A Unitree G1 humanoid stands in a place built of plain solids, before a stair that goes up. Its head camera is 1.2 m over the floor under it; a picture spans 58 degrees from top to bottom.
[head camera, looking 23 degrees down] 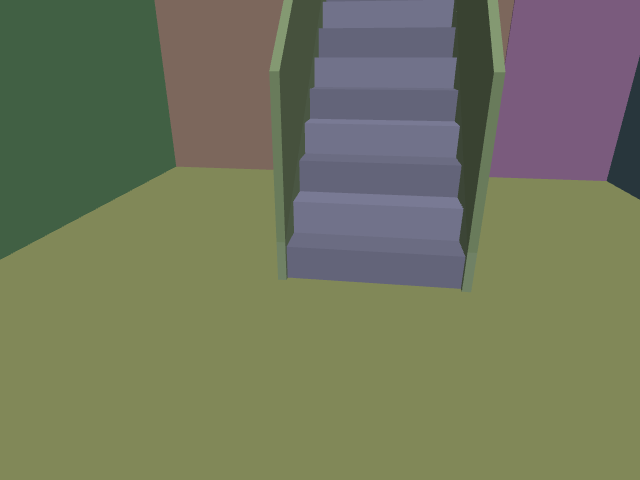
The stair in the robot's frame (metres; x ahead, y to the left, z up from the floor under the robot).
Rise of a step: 0.20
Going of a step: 0.22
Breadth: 0.99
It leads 8 degrees to the right of straight ahead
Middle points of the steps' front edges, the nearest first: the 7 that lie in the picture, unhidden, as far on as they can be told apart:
2.19 -0.30 0.20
2.41 -0.33 0.40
2.63 -0.36 0.60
2.85 -0.39 0.80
3.07 -0.42 0.99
3.29 -0.45 1.19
3.51 -0.48 1.39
